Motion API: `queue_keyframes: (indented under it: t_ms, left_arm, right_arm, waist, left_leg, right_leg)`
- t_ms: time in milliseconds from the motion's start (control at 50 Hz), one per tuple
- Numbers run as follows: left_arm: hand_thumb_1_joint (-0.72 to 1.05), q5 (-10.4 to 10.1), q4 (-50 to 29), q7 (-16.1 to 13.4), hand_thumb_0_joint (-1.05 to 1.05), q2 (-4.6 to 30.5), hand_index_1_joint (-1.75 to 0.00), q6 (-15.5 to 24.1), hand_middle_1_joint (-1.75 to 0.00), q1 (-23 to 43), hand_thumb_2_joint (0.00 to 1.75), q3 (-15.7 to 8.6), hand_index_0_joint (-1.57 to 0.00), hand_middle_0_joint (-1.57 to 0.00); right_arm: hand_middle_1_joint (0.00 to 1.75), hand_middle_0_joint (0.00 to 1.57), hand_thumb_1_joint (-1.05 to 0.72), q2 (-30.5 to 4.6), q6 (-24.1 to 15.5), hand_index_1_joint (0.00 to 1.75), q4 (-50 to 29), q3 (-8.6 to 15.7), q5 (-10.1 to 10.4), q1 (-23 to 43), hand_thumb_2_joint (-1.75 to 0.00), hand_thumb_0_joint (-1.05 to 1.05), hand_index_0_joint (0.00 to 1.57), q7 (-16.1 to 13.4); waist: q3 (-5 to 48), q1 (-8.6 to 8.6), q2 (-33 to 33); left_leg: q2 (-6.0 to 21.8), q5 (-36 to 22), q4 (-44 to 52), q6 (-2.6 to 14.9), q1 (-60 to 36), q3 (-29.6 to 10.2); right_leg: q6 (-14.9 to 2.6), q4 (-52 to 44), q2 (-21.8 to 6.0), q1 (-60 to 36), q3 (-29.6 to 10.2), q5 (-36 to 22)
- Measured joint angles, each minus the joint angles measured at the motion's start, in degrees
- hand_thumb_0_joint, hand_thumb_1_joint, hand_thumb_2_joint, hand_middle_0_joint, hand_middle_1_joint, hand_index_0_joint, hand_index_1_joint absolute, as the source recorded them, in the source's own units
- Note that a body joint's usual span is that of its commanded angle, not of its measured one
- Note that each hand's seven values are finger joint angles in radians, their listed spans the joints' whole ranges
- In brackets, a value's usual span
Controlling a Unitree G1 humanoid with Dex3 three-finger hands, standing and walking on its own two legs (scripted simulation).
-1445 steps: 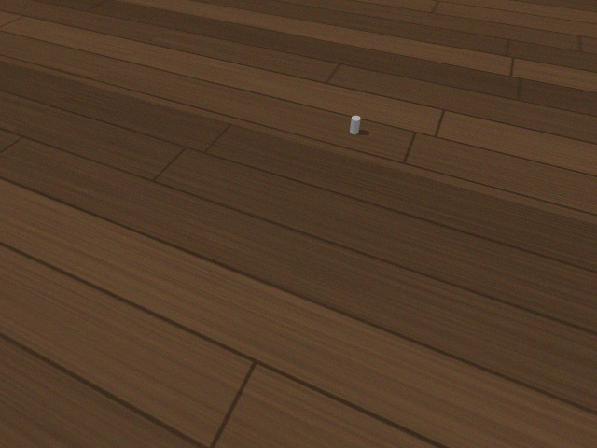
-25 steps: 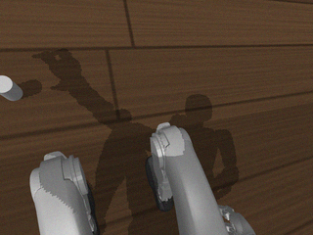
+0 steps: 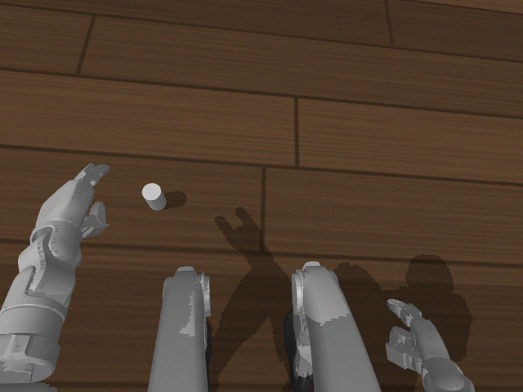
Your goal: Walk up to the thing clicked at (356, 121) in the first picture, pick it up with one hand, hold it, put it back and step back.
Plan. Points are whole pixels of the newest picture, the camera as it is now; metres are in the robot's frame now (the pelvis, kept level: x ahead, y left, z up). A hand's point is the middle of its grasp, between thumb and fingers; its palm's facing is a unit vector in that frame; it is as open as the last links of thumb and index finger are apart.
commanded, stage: home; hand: left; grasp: from above
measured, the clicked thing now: (154, 197) +0.55 +0.25 -0.47
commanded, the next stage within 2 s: none
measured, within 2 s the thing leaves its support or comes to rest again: neither
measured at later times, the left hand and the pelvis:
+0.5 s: hand (86, 275) +0.26 +0.18 +0.10, palm faces +0.08 -0.96 -0.26, open 7.4 cm; pelvis +0.05 -0.01 +0.17, yaw +3 degrees
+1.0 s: hand (50, 312) +0.23 +0.18 +0.16, palm faces +0.14 -0.97 -0.20, open 7.4 cm; pelvis +0.08 -0.01 +0.21, yaw +4 degrees
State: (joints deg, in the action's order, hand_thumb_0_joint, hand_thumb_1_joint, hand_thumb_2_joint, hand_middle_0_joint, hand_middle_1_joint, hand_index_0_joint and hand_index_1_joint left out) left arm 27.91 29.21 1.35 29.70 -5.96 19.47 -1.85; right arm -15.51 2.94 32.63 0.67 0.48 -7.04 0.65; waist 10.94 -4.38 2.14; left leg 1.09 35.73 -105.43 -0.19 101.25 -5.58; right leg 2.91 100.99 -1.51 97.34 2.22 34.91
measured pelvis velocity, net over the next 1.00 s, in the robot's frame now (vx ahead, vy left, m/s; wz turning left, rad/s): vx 0.08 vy -0.01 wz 0.08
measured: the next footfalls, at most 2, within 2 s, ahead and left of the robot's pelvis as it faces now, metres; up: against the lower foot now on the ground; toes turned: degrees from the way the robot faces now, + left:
none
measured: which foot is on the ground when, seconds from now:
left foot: down 0.00-1.00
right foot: down 0.00-1.00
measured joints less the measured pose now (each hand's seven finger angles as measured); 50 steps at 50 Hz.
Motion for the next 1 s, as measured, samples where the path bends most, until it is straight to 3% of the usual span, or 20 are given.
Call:
queue_keyframes:
  t_ms: [100,260,420,500,600,740,1000]
  left_arm:
    - [0.86,-7.05,-3.50,-2.48,0.01,-4.95,-0.32,-3.96,-0.32,-7.12,0.90,1.17,-0.21,-0.21]
    - [0.89,-18.20,-9.25,-5.49,0.01,-10.40,-0.31,-9.29,-0.31,-17.11,0.89,0.72,-0.21,-0.21]
    - [0.90,-26.69,-18.04,-6.25,0.02,-14.06,-0.30,-15.09,-0.30,-28.15,0.89,-0.43,-0.21,-0.20]
    - [0.90,-29.94,-23.01,-6.18,0.02,-15.91,-0.30,-17.44,-0.30,-34.01,0.89,-0.98,-0.20,-0.20]
    - [0.90,-32.08,-29.69,-5.60,0.02,-17.30,-0.30,-19.40,-0.30,-41.20,0.89,-0.99,-0.20,-0.20]
    - [0.91,-31.96,-36.36,-4.14,0.02,-17.50,-0.30,-20.58,-0.30,-47.94,0.89,-0.23,-0.20,-0.20]
    - [0.91,-30.95,-36.00,-2.41,0.02,-17.33,-0.30,-20.47,-0.30,-47.68,0.89,-0.13,-0.20,-0.20]
  right_arm:
    - [0.30,0.20,-0.91,1.34,-3.20,0.30,-0.35,-0.81,0.93,1.46,-0.90,0.00,0.21,-1.72]
    - [0.30,0.20,-0.90,2.96,-6.61,0.30,-0.15,-2.19,1.68,-0.08,-0.90,0.01,0.21,-4.29]
    - [0.30,0.20,-0.90,3.20,-8.61,0.30,-0.05,-2.91,1.87,-4.94,-0.90,0.01,0.21,-7.24]
    - [0.30,0.20,-0.90,3.15,-9.67,0.30,-0.38,-3.12,1.84,-7.62,-0.90,0.01,0.21,-8.86]
    - [0.30,0.20,-0.90,3.21,-11.20,0.30,-1.48,-3.03,1.57,-10.14,-0.90,0.01,0.21,-10.49]
    - [0.30,0.20,-0.90,3.19,-13.37,0.30,-2.82,-2.61,0.94,-10.43,-0.90,0.01,0.21,-11.53]
    - [0.30,0.20,-0.90,2.98,-16.56,0.30,-2.91,-2.48,-0.20,-7.78,-0.90,0.01,0.21,-11.20]
  waist:
    - [0.49,0.01,-0.09]
    - [-0.20,-0.53,-0.24]
    - [-1.22,-0.47,0.31]
    - [-1.36,-0.26,0.63]
    - [-0.97,0.21,1.01]
    - [-0.34,1.30,1.44]
    - [-1.77,2.57,0.49]
  left_leg:
    - [0.24,-1.45,8.08,-0.51,-9.81,0.22]
    - [0.77,-3.33,20.19,-1.04,-25.70,0.69]
    - [1.34,-5.52,32.27,-1.28,-40.56,1.14]
    - [1.53,-6.55,37.81,-1.24,-47.33,1.42]
    - [1.69,-7.50,43.31,-1.11,-54.20,1.78]
    - [1.49,-8.07,47.38,-0.94,-59.86,1.94]
    - [1.11,-7.85,47.71,-1.10,-61.37,1.55]
  right_leg:
    - [-0.65,-7.59,-0.06,-9.43,0.33,-1.33]
    - [-1.28,-19.20,0.13,-24.85,0.62,-3.15]
    - [-1.54,-31.48,0.50,-39.66,0.86,-5.58]
    - [-1.59,-37.24,0.64,-46.47,0.90,-6.77]
    - [-1.55,-43.02,0.76,-53.40,0.84,-7.94]
    - [-1.39,-47.28,0.55,-59.21,0.91,-8.55]
    - [-1.44,-47.31,0.19,-60.82,1.32,-7.94]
